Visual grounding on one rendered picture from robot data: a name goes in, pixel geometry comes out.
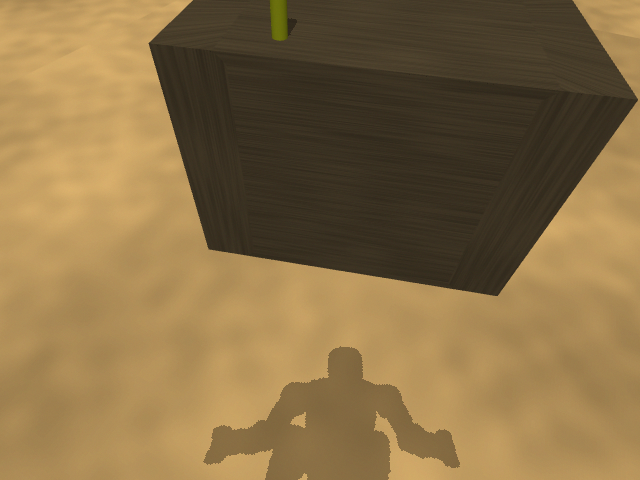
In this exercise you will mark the can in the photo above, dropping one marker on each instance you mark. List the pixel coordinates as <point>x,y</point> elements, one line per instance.
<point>279,22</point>

